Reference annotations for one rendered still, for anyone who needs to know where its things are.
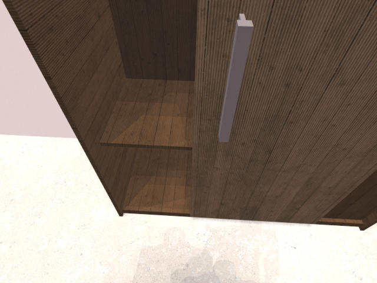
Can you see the handle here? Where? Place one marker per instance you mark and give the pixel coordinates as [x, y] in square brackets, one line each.
[241, 43]

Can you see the wardrobe door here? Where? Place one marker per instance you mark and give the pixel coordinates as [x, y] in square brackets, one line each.
[304, 133]
[360, 203]

